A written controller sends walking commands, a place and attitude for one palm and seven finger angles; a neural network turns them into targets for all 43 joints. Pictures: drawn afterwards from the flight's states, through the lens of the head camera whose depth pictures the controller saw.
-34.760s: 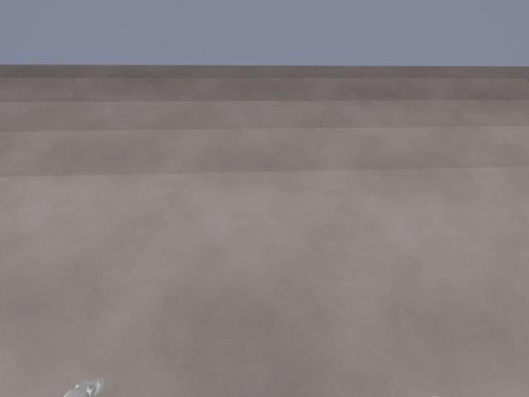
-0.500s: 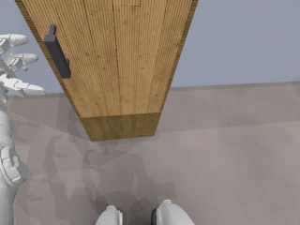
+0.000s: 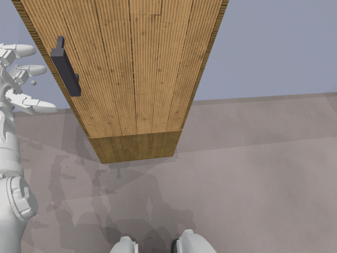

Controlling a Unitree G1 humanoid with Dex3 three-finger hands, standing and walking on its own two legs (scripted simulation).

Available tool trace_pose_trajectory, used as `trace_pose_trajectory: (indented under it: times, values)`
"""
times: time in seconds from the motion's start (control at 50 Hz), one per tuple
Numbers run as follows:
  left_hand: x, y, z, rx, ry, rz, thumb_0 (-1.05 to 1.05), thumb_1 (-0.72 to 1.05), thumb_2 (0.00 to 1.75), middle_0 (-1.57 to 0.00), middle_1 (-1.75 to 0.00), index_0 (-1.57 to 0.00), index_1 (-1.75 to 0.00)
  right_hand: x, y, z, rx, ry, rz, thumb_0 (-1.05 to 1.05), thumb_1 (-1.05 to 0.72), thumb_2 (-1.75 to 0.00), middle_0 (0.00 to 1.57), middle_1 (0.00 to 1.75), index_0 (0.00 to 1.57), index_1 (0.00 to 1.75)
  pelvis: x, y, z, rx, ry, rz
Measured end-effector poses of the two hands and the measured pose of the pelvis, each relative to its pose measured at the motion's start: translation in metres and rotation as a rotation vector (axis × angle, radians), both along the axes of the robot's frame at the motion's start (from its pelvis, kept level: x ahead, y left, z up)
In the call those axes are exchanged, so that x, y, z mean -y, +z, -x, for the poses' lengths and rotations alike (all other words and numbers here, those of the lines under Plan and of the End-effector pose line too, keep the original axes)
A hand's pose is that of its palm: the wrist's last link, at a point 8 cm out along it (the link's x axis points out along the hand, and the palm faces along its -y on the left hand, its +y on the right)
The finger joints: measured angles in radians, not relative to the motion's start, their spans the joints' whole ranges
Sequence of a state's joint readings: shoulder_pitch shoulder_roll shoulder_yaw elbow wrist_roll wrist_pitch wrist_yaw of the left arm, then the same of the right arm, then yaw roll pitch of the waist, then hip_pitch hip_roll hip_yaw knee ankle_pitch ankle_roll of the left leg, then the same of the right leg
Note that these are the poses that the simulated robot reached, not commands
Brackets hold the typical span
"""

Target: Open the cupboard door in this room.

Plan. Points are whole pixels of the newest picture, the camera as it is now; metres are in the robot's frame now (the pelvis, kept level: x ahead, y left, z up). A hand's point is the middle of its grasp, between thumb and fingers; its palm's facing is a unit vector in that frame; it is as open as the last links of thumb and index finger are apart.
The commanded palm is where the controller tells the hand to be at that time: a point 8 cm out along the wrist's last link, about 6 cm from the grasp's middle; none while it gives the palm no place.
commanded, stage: move the hooked fingers beside the handle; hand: left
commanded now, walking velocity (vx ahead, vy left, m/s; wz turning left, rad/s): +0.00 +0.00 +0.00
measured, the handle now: (68, 68) +0.52 +0.21 +0.09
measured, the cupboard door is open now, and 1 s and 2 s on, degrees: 0 0 0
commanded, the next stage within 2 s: slide the fingers in behind the handle in 0.64 s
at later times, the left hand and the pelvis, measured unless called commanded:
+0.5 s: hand (38, 85) +0.46 +0.26 +0.09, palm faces +0.07 -1.00 -0.01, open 14.0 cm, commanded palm +0.44 +0.31 +0.09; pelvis -0.02 -0.01 -0.01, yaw +1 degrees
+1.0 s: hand (41, 88) +0.46 +0.25 +0.09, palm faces +0.06 -1.00 +0.00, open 14.0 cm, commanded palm +0.44 +0.29 +0.09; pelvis -0.01 -0.01 +0.00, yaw +1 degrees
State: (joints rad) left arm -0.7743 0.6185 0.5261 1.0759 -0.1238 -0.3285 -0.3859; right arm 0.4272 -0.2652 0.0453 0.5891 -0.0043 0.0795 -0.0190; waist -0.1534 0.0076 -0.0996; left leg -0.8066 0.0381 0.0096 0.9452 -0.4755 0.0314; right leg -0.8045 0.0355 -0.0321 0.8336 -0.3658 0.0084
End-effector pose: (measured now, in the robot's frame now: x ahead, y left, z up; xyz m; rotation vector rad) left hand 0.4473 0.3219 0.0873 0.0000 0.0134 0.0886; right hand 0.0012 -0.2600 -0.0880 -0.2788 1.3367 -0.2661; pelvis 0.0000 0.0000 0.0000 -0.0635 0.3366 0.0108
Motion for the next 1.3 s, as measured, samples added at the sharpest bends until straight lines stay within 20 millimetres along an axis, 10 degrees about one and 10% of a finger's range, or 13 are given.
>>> trace_pose_trajectory:
  times: [0.28, 0.76, 1.3]
  values:
    - [0.000, -0.004, 0.023, -0.034, 0.000, 0.000, -0.01, -0.50, 0.30, -0.30, -1.20, -0.30, -1.20, 0.008, -0.003, -0.034, 0.092, 0.074, 0.004, 0.01, -0.90, -0.90, 0.20, 0.30, 0.21, 0.30, 0.006, -0.001, 0.008, 0.027, 0.020, -0.007]
    - [0.008, 0.004, 0.013, -0.026, -0.002, -0.017, -0.01, -0.50, 0.30, -0.30, -1.20, -0.30, -1.20, 0.015, -0.005, 0.016, -0.002, 0.002, 0.003, 0.01, -0.90, -0.90, 0.20, 0.30, 0.21, 0.30, 0.013, -0.002, 0.014, 0.015, 0.002, -0.014]
    - [0.034, -0.005, 0.004, -0.018, -0.012, 0.000, -0.01, -0.50, 0.30, -0.30, -1.20, -0.30, -1.20, 0.004, -0.007, -0.018, 0.075, 0.039, -0.016, 0.01, -0.90, -0.90, 0.20, 0.30, 0.21, 0.30, 0.006, -0.002, 0.008, 0.016, 0.011, -0.011]
